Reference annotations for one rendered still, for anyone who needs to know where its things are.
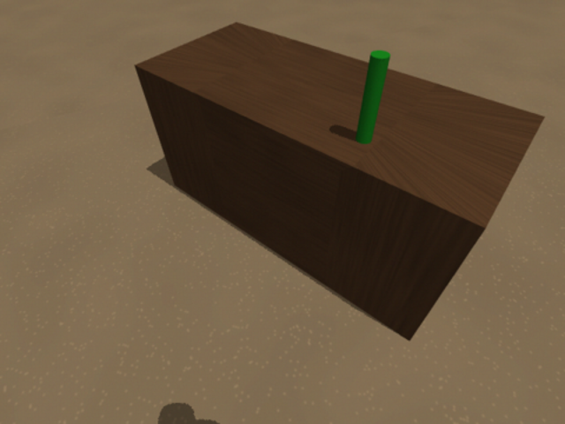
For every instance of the can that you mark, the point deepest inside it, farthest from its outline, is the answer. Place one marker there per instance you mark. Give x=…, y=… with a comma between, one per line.
x=376, y=74

